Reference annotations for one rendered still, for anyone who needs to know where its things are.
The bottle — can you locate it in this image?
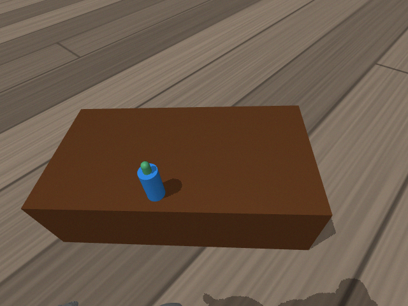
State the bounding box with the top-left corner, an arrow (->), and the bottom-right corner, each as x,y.
137,161 -> 165,201

